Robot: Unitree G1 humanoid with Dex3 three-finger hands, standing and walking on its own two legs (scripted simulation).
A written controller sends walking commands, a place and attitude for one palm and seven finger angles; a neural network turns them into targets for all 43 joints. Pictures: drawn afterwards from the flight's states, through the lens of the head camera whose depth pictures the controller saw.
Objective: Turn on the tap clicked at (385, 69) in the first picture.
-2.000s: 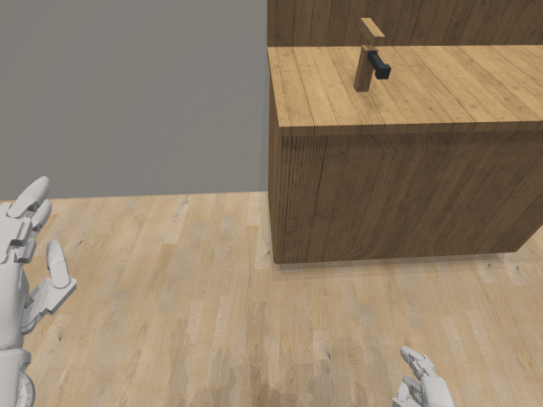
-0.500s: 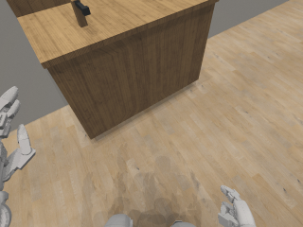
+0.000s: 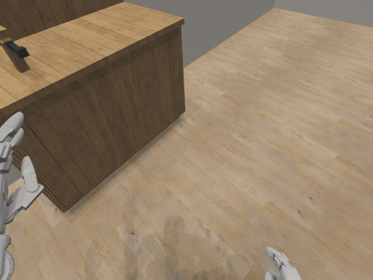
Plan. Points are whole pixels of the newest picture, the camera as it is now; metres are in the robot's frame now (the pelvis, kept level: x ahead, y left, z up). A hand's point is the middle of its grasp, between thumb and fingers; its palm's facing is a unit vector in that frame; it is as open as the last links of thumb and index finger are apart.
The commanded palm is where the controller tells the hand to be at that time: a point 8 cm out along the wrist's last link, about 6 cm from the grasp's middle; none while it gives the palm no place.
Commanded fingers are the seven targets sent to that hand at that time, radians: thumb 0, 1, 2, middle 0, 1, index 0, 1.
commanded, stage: walk to a spot facing it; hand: left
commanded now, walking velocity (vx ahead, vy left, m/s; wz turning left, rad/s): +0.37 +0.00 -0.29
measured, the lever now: (21, 52) +0.75 +0.64 +0.12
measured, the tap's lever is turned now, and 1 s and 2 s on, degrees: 0 0 0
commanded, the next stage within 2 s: turn to face it in 0.86 s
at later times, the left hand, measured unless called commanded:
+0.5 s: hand (113, 124) +0.36 +0.18 +0.18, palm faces +0.37 -0.87 -0.33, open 7.4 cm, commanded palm +0.31 +0.22 +0.19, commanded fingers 0.00 0.90 0.90 -0.20 -0.30 -0.20 -0.30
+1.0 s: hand (148, 91) +0.47 +0.13 +0.17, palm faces +0.41 -0.80 -0.45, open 7.4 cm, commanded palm +0.41 +0.18 +0.19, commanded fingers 0.00 0.90 0.90 -0.20 -0.30 -0.20 -0.30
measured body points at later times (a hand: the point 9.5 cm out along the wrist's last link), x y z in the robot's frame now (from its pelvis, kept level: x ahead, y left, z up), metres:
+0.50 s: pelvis +0.12 -0.05 -0.01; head +0.12 -0.04 +0.44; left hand +0.33 +0.22 +0.19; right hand +0.25 -0.33 -0.08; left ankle +0.18 +0.06 -0.73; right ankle +0.05 -0.13 -0.72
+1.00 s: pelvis +0.27 -0.11 +0.01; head +0.32 -0.11 +0.45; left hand +0.45 +0.17 +0.19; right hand +0.42 -0.35 -0.10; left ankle +0.29 +0.02 -0.68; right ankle +0.24 -0.21 -0.73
